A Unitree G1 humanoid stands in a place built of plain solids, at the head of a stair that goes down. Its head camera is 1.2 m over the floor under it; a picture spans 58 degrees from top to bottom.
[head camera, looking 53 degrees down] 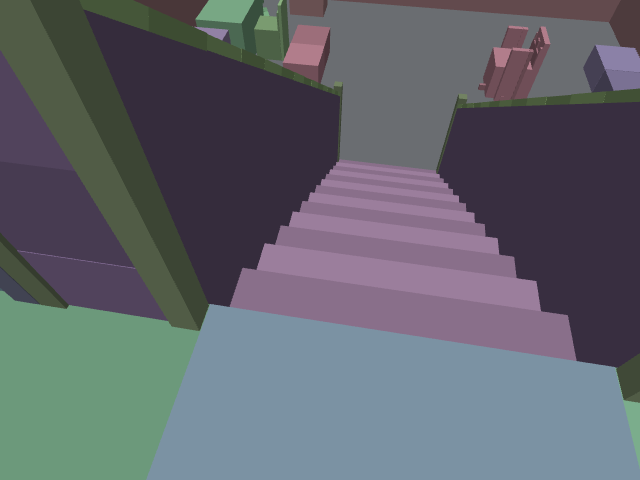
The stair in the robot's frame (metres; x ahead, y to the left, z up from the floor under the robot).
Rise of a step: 0.19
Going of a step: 0.27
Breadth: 1.20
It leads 10 degrees to the right of straight ahead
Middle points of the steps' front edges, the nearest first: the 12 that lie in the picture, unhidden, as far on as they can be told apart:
0.55 -0.25 0.00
0.81 -0.29 -0.19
1.08 -0.34 -0.38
1.34 -0.38 -0.58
1.60 -0.43 -0.77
1.86 -0.47 -0.96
2.12 -0.52 -1.16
2.38 -0.56 -1.35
2.65 -0.61 -1.54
2.91 -0.65 -1.74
3.17 -0.70 -1.93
3.43 -0.74 -2.12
